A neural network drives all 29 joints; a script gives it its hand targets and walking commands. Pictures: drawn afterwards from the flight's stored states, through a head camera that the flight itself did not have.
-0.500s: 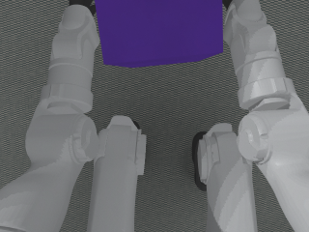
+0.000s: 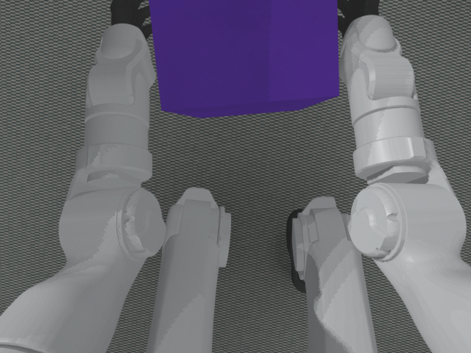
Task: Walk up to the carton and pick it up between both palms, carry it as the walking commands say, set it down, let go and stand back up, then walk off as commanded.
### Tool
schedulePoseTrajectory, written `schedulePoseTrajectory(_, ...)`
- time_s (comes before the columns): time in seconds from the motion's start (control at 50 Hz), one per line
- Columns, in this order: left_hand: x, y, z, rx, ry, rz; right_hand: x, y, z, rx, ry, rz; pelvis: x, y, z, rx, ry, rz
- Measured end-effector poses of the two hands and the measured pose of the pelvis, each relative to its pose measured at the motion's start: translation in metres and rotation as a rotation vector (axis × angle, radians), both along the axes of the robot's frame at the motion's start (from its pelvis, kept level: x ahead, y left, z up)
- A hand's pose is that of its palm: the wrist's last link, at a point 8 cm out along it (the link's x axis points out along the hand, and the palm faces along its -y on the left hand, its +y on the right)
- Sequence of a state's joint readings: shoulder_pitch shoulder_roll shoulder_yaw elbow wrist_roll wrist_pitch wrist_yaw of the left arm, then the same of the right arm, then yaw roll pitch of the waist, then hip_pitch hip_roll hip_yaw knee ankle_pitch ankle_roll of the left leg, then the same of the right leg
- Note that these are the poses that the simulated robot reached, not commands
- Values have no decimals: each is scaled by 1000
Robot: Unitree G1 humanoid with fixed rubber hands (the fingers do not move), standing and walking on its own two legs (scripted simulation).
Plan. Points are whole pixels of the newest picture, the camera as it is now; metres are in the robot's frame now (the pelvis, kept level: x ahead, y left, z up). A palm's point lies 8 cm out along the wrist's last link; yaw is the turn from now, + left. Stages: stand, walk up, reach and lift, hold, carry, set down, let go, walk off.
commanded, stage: reach and lift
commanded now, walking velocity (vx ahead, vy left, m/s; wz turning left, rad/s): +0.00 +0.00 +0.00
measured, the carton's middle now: (244, 40) +0.54 +0.06 -0.19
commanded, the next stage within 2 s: none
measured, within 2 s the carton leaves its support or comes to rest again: neither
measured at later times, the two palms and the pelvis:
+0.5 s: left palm (106, 19) +0.50 +0.20 -0.05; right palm (391, 10) +0.53 -0.09 -0.04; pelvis +0.00 -0.01 +0.05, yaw +1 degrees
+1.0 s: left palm (68, 8) +0.48 +0.20 +0.03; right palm out of the picture +0.52 -0.09 +0.03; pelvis +0.01 +0.00 +0.10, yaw +1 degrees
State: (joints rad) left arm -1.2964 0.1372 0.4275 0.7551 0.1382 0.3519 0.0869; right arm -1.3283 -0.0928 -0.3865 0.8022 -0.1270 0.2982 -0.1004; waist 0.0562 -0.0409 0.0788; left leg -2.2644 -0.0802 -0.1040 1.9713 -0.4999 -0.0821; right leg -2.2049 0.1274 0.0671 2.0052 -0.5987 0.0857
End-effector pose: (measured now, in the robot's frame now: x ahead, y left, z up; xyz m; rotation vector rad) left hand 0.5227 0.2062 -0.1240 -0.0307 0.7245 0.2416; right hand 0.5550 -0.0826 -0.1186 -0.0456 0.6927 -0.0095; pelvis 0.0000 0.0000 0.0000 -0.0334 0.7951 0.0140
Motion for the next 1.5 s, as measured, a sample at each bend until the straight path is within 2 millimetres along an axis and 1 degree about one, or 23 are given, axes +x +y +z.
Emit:
schedulePoseTrajectory(0.16,-4,-3,18,-1,-5,7,-3,-3,17,10,-4,-4,2,-2,12,5,8,-4)
schedulePoseTrajectory(0.44,-17,-4,70,-6,-6,15,-17,-5,66,23,-2,-13,1,-6,42,12,1,0)
schedulePoseTrajectory(0.78,-30,-7,119,-16,-14,16,-31,-8,117,19,-8,-18,0,-5,73,9,-23,7)
schedulePoseTrajectory(1.08,-42,-10,163,-19,-12,23,-42,-11,163,14,-7,-16,8,-4,107,7,-56,14)
schedulePoseTrajectory(1.5,-60,-13,225,-22,-17,33,-59,-14,223,26,-9,-18,22,-4,157,15,-119,17)
